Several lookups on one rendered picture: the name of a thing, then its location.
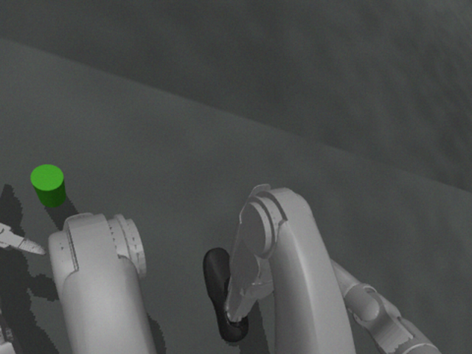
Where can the right robot arm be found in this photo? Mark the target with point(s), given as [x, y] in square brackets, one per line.
[391, 333]

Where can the right robot hand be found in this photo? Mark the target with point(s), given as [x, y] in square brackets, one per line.
[346, 280]

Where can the left robot hand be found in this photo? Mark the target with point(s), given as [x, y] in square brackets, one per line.
[10, 241]

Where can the right robot foot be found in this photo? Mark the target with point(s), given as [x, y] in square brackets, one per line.
[217, 275]

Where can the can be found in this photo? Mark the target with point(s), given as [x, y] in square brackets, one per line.
[48, 182]

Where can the left robot arm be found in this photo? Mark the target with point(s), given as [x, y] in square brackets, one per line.
[9, 344]

